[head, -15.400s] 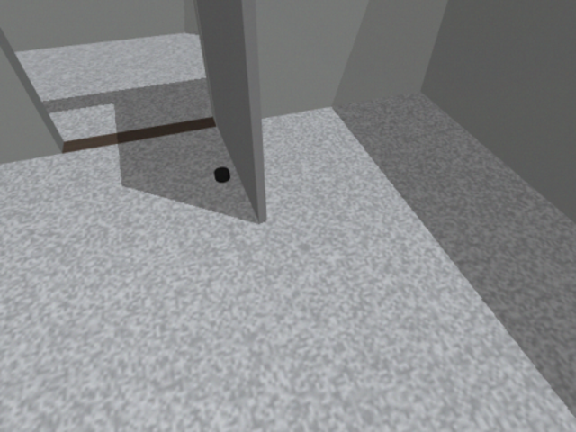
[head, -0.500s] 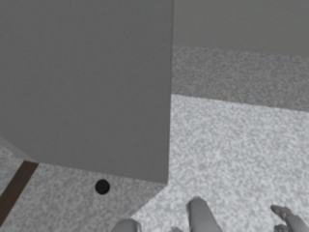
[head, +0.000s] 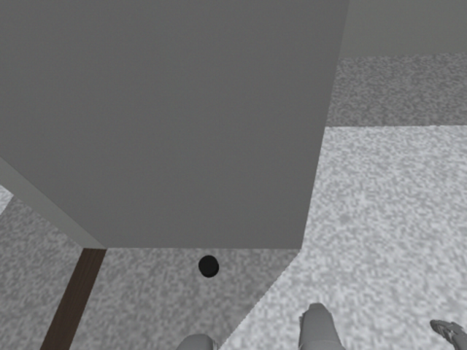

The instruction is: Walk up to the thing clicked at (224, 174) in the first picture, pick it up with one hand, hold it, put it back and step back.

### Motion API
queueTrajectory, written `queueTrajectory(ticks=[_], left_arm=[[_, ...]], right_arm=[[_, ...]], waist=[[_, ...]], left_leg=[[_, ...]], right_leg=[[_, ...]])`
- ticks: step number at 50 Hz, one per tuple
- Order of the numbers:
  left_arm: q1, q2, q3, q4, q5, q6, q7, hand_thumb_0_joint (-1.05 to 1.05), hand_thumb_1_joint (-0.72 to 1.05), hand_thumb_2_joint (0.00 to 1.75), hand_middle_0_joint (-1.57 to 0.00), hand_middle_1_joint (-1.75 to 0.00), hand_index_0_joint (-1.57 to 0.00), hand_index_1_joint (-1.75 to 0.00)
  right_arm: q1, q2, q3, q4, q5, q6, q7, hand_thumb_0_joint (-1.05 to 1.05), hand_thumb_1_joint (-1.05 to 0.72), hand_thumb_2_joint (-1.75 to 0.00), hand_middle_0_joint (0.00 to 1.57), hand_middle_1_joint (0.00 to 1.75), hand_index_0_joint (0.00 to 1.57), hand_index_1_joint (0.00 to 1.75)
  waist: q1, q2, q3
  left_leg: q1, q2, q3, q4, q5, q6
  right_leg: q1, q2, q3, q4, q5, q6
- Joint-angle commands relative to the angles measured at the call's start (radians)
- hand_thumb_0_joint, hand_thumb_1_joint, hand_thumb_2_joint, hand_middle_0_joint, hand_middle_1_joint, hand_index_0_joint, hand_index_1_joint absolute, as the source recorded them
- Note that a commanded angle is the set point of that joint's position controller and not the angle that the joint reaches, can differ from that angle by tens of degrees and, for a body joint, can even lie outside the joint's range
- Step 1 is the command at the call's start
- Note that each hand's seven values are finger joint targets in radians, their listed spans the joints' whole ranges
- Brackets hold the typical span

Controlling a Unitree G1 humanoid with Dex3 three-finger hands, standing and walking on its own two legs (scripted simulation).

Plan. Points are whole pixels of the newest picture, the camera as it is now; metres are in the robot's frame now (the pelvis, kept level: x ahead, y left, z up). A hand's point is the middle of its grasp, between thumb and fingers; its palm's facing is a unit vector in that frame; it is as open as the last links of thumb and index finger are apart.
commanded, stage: walk up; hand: left
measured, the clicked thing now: (208, 266) +0.51 +0.20 -0.68
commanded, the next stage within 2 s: none
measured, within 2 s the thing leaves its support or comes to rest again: neither
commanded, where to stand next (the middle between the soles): +0.06 +0.05 m, yaw -9 degrees
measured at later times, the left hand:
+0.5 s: hand out of the picture +0.05 +0.40 -0.09, palm faces -0.28 -0.90 -0.33, open 7.4 cm
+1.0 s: hand (81, 341) +0.16 +0.30 -0.08, palm faces -0.30 -0.87 -0.40, open 7.4 cm
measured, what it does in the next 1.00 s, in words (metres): steps on the spot, turning right: left foot, then right foot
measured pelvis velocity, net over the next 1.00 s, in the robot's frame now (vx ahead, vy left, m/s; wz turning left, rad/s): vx -0.01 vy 0.09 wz -0.30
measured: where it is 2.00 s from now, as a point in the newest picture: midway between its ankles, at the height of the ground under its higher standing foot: outside the picture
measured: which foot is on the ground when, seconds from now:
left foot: up 0.00-0.00, down 0.02-0.86, up 0.88-1.00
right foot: down 0.00-0.04, up 0.06-0.82, down 0.84-1.00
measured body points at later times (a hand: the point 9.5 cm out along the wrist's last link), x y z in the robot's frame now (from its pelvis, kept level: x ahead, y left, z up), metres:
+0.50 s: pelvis -0.05 +0.14 +0.07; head -0.03 +0.17 +0.52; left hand +0.07 +0.44 -0.07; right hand -0.14 -0.18 -0.02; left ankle -0.02 +0.19 -0.67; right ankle -0.09 -0.04 -0.60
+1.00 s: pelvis -0.01 +0.09 +0.06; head +0.02 +0.05 +0.51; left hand +0.18 +0.34 -0.05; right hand -0.04 -0.21 -0.09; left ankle +0.02 +0.22 -0.65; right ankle -0.01 -0.02 -0.67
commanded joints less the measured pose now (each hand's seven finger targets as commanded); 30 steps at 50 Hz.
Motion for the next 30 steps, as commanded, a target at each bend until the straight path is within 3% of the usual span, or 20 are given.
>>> queueTrajectory(ticks=[1, 2, 3, 4, 5, 6, 7, 9, 11, 12, 15, 16, 18, 20, 23, 25, 26, 30], left_arm=[[-0.017, 0.272, 0.104, -0.021, -0.012, 0.018, 0.036, 0.0, 0.9, 0.9, -0.2, -0.3, -0.2, -0.3], [-0.088, 0.169, 0.071, -0.044, -0.032, 0.013, 0.049, 0.0, 0.9, 0.9, -0.2, -0.3, -0.2, -0.3], [-0.194, 0.254, 0.087, -0.055, -0.018, 0.0, 0.067, 0.0, 0.9, 0.9, -0.2, -0.3, -0.2, -0.3], [-0.179, 0.261, 0.087, -0.007, -0.039, -0.004, 0.06, 0.0, 0.9, 0.9, -0.2, -0.3, -0.2, -0.3], [-0.091, 0.235, 0.089, 0.046, -0.058, 0.0, 0.048, 0.0, 0.9, 0.9, -0.2, -0.3, -0.2, -0.3], [-0.028, 0.227, 0.088, 0.078, -0.063, 0.005, 0.035, 0.0, 0.9, 0.9, -0.2, -0.3, -0.2, -0.3], [-0.004, 0.23, 0.086, 0.099, -0.061, 0.005, 0.016, 0.0, 0.9, 0.9, -0.2, -0.3, -0.2, -0.3], [0.042, 0.207, 0.077, 0.129, -0.049, 0.011, -0.021, 0.0, 0.9, 0.9, -0.2, -0.3, -0.2, -0.3], [-0.006, 0.194, 0.071, 0.11, -0.032, 0.014, -0.048, 0.0, 0.9, 0.9, -0.2, -0.3, -0.2, -0.3], [-0.033, 0.199, 0.071, 0.105, -0.026, 0.018, -0.059, 0.0, 0.9, 0.9, -0.2, -0.3, -0.2, -0.3], [-0.045, 0.206, 0.066, 0.089, -0.023, 0.023, -0.079, 0.0, 0.9, 0.9, -0.2, -0.3, -0.2, -0.3], [-0.048, 0.207, 0.065, 0.094, -0.026, 0.024, -0.086, 0.0, 0.9, 0.9, -0.2, -0.3, -0.2, -0.3], [-0.044, 0.197, 0.057, 0.098, -0.035, 0.02, -0.098, 0.0, 0.9, 0.9, -0.2, -0.3, -0.2, -0.3], [-0.029, 0.177, 0.049, 0.114, -0.041, 0.016, -0.105, 0.0, 0.9, 0.9, -0.2, -0.3, -0.2, -0.3], [-0.033, 0.165, 0.042, 0.132, -0.048, 0.02, -0.112, 0.0, 0.9, 0.9, -0.2, -0.3, -0.2, -0.3], [-0.017, 0.152, 0.038, 0.143, -0.056, 0.028, -0.111, 0.0, 0.9, 0.9, -0.2, -0.3, -0.2, -0.3], [-0.006, 0.15, 0.036, 0.144, -0.058, 0.031, -0.109, 0.0, 0.9, 0.9, -0.2, -0.3, -0.2, -0.3], [-0.058, 0.138, 0.028, 0.141, -0.054, 0.038, -0.098, 0.0, 0.9, 0.9, -0.2, -0.3, -0.2, -0.3]], right_arm=[[0.302, -0.15, -0.073, 0.027, -0.007, -0.034, -0.009, 0.0, -0.9, -0.9, 0.2, 0.3, 0.2, 0.3], [0.242, -0.262, -0.083, 0.002, -0.01, -0.037, -0.017, 0.0, -0.9, -0.9, 0.2, 0.3, 0.2, 0.3], [0.046, -0.338, -0.082, -0.026, 0.007, -0.046, -0.026, 0.0, -0.9, -0.9, 0.2, 0.3, 0.2, 0.3], [-0.074, -0.225, -0.064, -0.062, -0.005, -0.063, -0.036, 0.0, -0.9, -0.9, 0.2, 0.3, 0.2, 0.3], [-0.088, -0.195, -0.049, -0.049, -0.009, -0.069, -0.047, 0.0, -0.9, -0.9, 0.2, 0.3, 0.2, 0.3], [-0.095, -0.201, -0.044, -0.028, -0.011, -0.078, -0.055, 0.0, -0.9, -0.9, 0.2, 0.3, 0.2, 0.3], [-0.091, -0.194, -0.039, -0.01, 0.005, -0.092, -0.06, 0.0, -0.9, -0.9, 0.2, 0.3, 0.2, 0.3], [-0.054, -0.171, -0.031, 0.028, 0.014, -0.12, -0.061, 0.0, -0.9, -0.9, 0.2, 0.3, 0.2, 0.3], [0.029, -0.171, -0.022, 0.08, 0.019, -0.15, -0.075, 0.0, -0.9, -0.9, 0.2, 0.3, 0.2, 0.3], [0.061, -0.167, -0.018, 0.103, 0.024, -0.166, -0.082, 0.0, -0.9, -0.9, 0.2, 0.3, 0.2, 0.3], [0.138, -0.178, -0.02, 0.143, 0.035, -0.197, -0.091, 0.0, -0.9, -0.9, 0.2, 0.3, 0.2, 0.3], [0.155, -0.163, -0.018, 0.155, 0.04, -0.205, -0.091, 0.0, -0.9, -0.9, 0.2, 0.3, 0.2, 0.3], [0.17, -0.15, -0.015, 0.171, 0.042, -0.216, -0.089, 0.0, -0.9, -0.9, 0.2, 0.3, 0.2, 0.3], [0.17, -0.121, -0.008, 0.18, 0.043, -0.222, -0.086, 0.0, -0.9, -0.9, 0.2, 0.3, 0.2, 0.3], [0.185, -0.104, -0.006, 0.19, 0.037, -0.221, -0.081, 0.0, -0.9, -0.9, 0.2, 0.3, 0.2, 0.3], [0.169, -0.102, -0.008, 0.187, 0.034, -0.217, -0.079, 0.0, -0.9, -0.9, 0.2, 0.3, 0.2, 0.3], [0.15, -0.106, -0.01, 0.181, 0.032, -0.214, -0.077, 0.0, -0.9, -0.9, 0.2, 0.3, 0.2, 0.3], [0.159, -0.083, -0.008, 0.182, 0.025, -0.199, -0.074, 0.0, -0.9, -0.9, 0.2, 0.3, 0.2, 0.3]], waist=[[-0.121, -0.127, -0.147], [-0.142, 0.265, -0.054], [-0.112, 0.231, 0.077], [-0.068, 0.011, 0.154], [-0.032, -0.029, 0.137], [-0.011, 0.002, 0.102], [-0.004, 0.042, 0.066], [-0.006, 0.037, 0.003], [-0.037, -0.028, -0.015], [-0.046, -0.067, -0.011], [-0.069, -0.061, -0.054], [-0.076, -0.07, -0.05], [-0.085, -0.015, -0.049], [-0.077, 0.002, -0.04], [-0.08, 0.026, -0.009], [-0.07, 0.054, -0.003], [-0.06, 0.067, -0.003], [-0.074, 0.048, 0.003]], left_leg=[[0.249, -0.069, 0.061, -0.476, -0.057, 0.036], [0.048, 0.226, -0.433, -0.728, -0.251, 0.142], [-0.216, 0.36, -0.687, -0.891, -0.349, 0.274], [-0.262, 0.283, -0.512, -0.837, -0.28, 0.189], [-0.209, 0.2, -0.383, -0.778, -0.233, 0.11], [-0.157, 0.171, -0.351, -0.756, -0.241, 0.074], [-0.078, 0.175, -0.338, -0.735, -0.22, 0.086], [0.101, 0.155, -0.322, -0.739, -0.234, 0.073], [0.236, 0.224, -0.407, -0.771, -0.296, 0.072], [0.283, 0.237, -0.421, -0.796, -0.297, 0.055], [0.483, 0.284, -0.411, -0.839, -0.158, 0.038], [0.491, 0.262, -0.366, -0.872, -0.131, 0.001], [0.51, 0.246, -0.309, -0.916, -0.06, -0.035], [0.5, 0.213, -0.202, -0.924, 0.048, -0.047], [0.433, 0.158, -0.071, -0.943, 0.116, -0.072], [0.398, 0.143, -0.025, -0.96, 0.081, -0.07], [0.389, 0.153, -0.013, -0.962, 0.061, -0.048], [0.382, 0.155, 0.049, -0.94, 0.118, -0.028]], right_leg=[[-0.087, 0.066, 0.029, -0.054, -0.37, -0.078], [-0.258, 0.262, -0.151, 0.354, -0.404, -0.049], [-0.184, 0.181, -0.076, 0.479, -0.36, -0.061], [-0.162, 0.152, -0.03, 0.512, -0.255, -0.067], [-0.162, 0.173, -0.005, 0.531, -0.223, -0.064], [-0.126, 0.17, -0.026, 0.537, -0.194, -0.06], [-0.071, 0.144, -0.062, 0.497, -0.165, -0.065], [-0.083, 0.155, -0.053, 0.429, -0.156, -0.043], [-0.116, 0.138, 0.011, 0.336, -0.163, -0.032], [-0.136, 0.135, 0.042, 0.316, -0.156, -0.03], [-0.178, 0.138, 0.06, 0.261, -0.15, -0.024], [-0.169, 0.142, 0.063, 0.257, -0.111, -0.024], [-0.129, 0.13, 0.041, 0.231, -0.071, -0.02], [-0.087, 0.119, 0.021, 0.202, -0.026, -0.022], [-0.011, 0.12, -0.014, 0.151, 0.005, -0.02], [0.02, 0.123, -0.031, 0.127, 0.018, -0.019], [0.028, 0.117, -0.036, 0.104, 0.018, -0.015], [0.056, 0.1, -0.071, 0.004, 0.009, -0.014]])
